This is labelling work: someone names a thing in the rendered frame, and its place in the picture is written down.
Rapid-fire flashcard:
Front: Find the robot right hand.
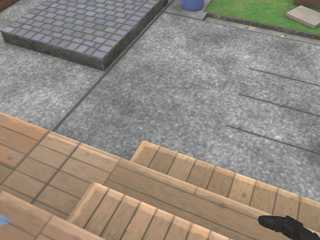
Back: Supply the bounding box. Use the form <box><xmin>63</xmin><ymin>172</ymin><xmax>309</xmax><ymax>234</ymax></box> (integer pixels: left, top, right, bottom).
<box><xmin>258</xmin><ymin>215</ymin><xmax>320</xmax><ymax>240</ymax></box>

